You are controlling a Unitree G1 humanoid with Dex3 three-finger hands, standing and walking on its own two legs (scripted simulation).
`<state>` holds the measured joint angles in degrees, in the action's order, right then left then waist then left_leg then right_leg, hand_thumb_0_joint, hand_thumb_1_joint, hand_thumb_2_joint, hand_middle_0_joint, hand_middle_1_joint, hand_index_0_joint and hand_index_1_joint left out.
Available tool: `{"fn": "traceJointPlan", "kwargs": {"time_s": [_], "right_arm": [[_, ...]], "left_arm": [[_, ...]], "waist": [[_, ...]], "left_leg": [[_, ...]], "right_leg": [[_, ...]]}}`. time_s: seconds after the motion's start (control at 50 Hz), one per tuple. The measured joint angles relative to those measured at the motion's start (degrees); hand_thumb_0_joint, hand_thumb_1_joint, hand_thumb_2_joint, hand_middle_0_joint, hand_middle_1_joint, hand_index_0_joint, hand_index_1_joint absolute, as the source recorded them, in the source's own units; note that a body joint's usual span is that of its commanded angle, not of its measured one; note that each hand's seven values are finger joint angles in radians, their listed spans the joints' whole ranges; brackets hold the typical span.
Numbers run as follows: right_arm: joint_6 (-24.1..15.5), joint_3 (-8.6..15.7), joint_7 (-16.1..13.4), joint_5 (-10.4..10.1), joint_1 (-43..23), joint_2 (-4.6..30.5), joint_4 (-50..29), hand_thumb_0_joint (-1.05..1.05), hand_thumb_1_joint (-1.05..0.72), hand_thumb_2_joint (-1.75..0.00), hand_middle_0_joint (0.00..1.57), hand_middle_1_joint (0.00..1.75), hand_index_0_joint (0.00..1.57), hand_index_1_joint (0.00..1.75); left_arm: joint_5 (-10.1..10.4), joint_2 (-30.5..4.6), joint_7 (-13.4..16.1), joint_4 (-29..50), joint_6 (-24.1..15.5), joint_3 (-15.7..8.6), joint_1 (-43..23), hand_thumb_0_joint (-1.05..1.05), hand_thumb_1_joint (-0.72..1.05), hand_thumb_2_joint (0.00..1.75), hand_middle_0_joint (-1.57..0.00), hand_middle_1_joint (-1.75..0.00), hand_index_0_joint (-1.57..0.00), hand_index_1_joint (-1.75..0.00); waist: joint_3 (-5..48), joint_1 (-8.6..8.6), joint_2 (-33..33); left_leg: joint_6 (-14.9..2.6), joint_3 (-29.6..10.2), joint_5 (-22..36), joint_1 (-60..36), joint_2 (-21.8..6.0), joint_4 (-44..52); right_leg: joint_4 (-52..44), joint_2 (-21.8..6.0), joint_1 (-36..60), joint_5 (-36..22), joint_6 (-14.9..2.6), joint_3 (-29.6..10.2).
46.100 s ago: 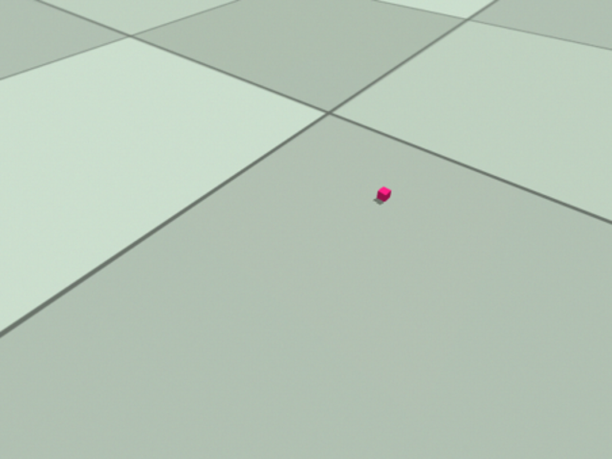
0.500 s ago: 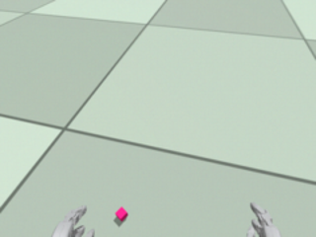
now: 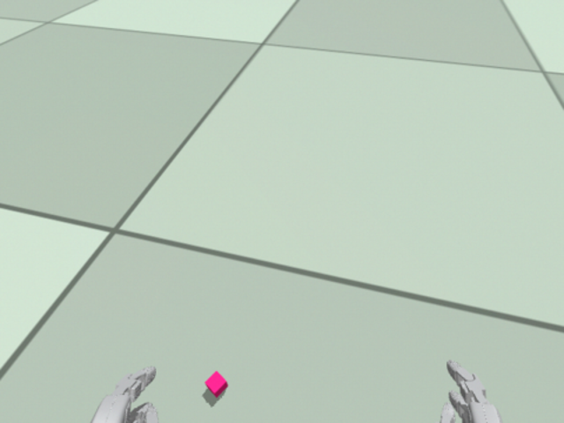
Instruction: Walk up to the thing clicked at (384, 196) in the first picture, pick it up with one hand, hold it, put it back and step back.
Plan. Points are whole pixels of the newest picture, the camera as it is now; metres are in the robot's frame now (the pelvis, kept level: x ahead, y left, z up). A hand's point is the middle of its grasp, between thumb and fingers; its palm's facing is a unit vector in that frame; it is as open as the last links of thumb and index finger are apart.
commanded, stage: home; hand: left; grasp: from above
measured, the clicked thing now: (216, 384) +0.42 +0.23 -0.69
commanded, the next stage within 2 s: stand in 0.52 s
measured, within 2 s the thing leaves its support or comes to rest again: neither
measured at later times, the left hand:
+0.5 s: hand out of the picture +0.16 +0.18 -0.04, palm faces +0.05 -0.98 -0.20, open 7.4 cm
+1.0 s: hand out of the picture +0.07 +0.25 -0.11, palm faces +0.02 -0.94 -0.33, open 7.4 cm
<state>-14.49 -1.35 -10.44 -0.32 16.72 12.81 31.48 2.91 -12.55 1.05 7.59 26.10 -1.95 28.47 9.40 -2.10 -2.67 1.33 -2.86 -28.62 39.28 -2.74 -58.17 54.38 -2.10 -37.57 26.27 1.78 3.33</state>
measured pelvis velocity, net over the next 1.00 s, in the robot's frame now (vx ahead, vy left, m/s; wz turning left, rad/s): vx -0.01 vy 0.01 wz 0.00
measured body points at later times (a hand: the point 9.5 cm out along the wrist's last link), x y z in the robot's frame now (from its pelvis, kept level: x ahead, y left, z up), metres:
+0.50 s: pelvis +0.00 +0.00 +0.00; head +0.01 +0.01 +0.45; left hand +0.15 +0.24 -0.03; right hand +0.15 -0.24 -0.06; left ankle +0.00 +0.13 -0.68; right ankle +0.01 -0.14 -0.68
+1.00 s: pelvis -0.01 +0.01 +0.04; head +0.01 +0.02 +0.49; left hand +0.07 +0.30 -0.09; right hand +0.08 -0.28 -0.08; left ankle +0.00 +0.13 -0.68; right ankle +0.01 -0.14 -0.68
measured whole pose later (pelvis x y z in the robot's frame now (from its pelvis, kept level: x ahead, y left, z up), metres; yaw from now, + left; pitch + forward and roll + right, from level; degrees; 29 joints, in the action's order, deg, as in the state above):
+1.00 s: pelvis -0.01 +0.01 +0.04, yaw +0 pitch -2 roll -1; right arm -0.8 3.0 -0.7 2.9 11.9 17.5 53.9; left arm -2.7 -16.9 1.7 -49.3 2.1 -2.5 13.7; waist -2.7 1.1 0.4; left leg -0.3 -0.3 -20.4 17.6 -0.4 -39.6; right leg 37.7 -4.2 -17.1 18.8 3.0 1.6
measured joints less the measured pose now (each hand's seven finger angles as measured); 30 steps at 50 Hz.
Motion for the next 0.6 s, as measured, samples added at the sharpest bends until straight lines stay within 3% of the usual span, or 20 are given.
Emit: {"fn": "traceJointPlan", "kwargs": {"time_s": [0.6], "right_arm": [[0.2,-0.3,0.1,-0.1,0.2,-0.2,-0.4,0.01,-0.9,-0.9,0.21,0.31,0.2,0.3]], "left_arm": [[0.0,-0.3,0.2,0.7,0.5,0.1,0.2,0.01,0.9,0.9,-0.2,-0.3,-0.2,-0.3]], "waist": [[0.0,-0.01,-0.1]], "left_leg": [[-0.27,-0.2,0.1,0.6,0.1,-0.5]], "right_leg": [[-0.1,0.0,-0.3,-0.4,0.24,0.1]]}}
